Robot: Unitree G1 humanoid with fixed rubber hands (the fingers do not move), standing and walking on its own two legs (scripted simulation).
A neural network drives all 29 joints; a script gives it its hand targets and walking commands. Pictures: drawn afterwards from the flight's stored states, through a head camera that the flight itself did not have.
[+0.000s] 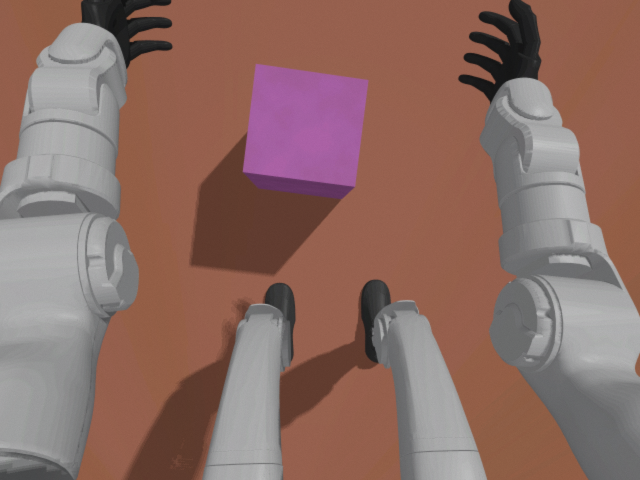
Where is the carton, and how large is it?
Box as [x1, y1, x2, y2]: [243, 64, 367, 198]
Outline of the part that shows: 256,64 243,172 259,188 342,198 354,186 367,80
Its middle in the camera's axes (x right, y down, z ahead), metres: -0.03 -0.22 +0.84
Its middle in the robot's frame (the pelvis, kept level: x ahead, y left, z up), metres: +0.56 +0.02 -0.54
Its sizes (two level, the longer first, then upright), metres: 0.210 0.200 0.250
